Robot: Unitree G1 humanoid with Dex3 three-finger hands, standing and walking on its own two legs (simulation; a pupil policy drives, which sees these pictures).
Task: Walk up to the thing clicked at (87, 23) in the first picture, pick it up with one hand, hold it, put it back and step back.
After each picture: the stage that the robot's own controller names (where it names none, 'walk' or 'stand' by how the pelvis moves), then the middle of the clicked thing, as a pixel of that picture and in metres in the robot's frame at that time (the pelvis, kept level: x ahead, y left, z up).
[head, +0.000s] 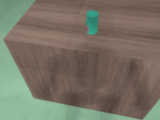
stand; (92, 22) +0.76 -0.03 -0.02
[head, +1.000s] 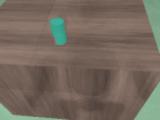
walk; (58, 31) +0.64 +0.17 +0.00
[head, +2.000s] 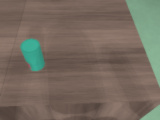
stand; (33, 55) +0.45 +0.20 +0.01
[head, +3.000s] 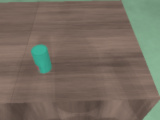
stand; (42, 59) +0.49 +0.20 -0.02
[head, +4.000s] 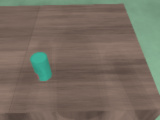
stand; (41, 67) +0.45 +0.20 -0.03
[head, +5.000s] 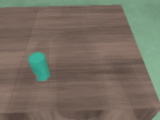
stand; (39, 67) +0.45 +0.21 -0.03
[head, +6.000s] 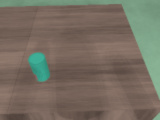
stand; (39, 67) +0.45 +0.21 -0.03
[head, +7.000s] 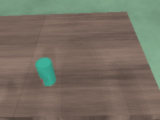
rise first; (46, 72) +0.44 +0.20 -0.02
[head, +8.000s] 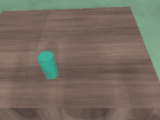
go down; (48, 65) +0.47 +0.20 -0.02
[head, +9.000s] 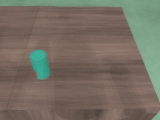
go down; (40, 65) +0.47 +0.19 -0.01
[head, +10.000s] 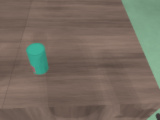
go down; (38, 59) +0.46 +0.18 +0.01
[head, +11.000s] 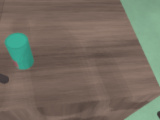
close in; (20, 52) +0.44 +0.20 +0.04
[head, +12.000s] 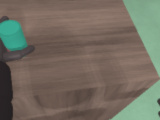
close; (14, 40) +0.48 +0.20 +0.06
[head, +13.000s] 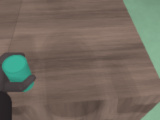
lift; (19, 74) +0.35 +0.21 +0.07
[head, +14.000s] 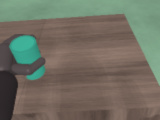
lift; (29, 58) +0.33 +0.17 +0.20
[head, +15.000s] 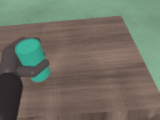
hold; (34, 61) +0.33 +0.16 +0.19
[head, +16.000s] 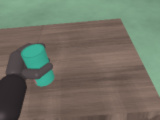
hold; (39, 65) +0.33 +0.15 +0.17
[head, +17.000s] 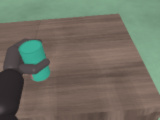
crouch; (35, 61) +0.36 +0.16 +0.16
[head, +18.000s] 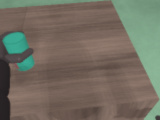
lower; (20, 52) +0.43 +0.21 +0.11
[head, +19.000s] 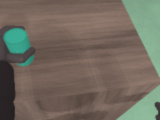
lower; (20, 48) +0.45 +0.19 +0.05
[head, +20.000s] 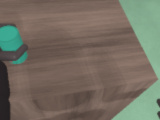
lower; (12, 46) +0.46 +0.20 +0.05
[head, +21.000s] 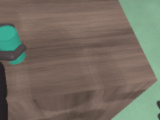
lower; (10, 46) +0.46 +0.20 +0.05
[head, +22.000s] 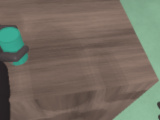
lower; (13, 47) +0.46 +0.20 +0.05
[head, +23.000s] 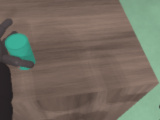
withdraw; (21, 52) +0.44 +0.18 +0.04
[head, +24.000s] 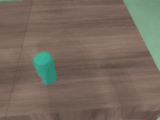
sink last; (45, 68) +0.41 +0.16 +0.02
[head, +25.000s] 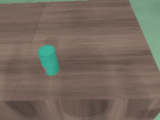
stand; (49, 60) +0.46 +0.18 +0.02
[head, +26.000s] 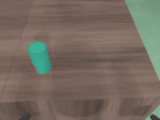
stand; (40, 58) +0.45 +0.19 +0.03
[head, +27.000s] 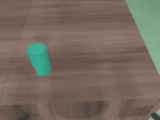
stand; (39, 59) +0.44 +0.18 +0.04
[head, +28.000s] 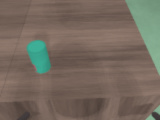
stand; (39, 57) +0.45 +0.19 +0.05
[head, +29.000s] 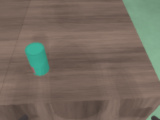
stand; (38, 59) +0.44 +0.19 +0.04
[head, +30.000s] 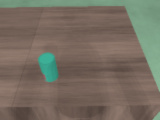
stand; (48, 67) +0.45 +0.17 -0.02
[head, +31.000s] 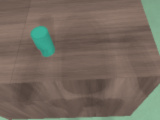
walk; (43, 42) +0.50 +0.19 -0.01
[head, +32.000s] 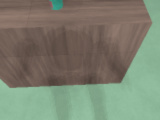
walk; out of the picture +0.78 +0.14 +0.01
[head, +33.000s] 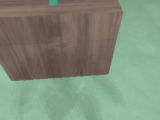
stand; out of the picture +1.04 +0.24 +0.00
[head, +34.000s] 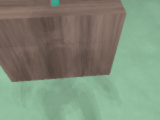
stand; out of the picture +1.01 +0.21 -0.02
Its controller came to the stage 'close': yes
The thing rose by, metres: 0.22
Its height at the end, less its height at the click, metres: +0.00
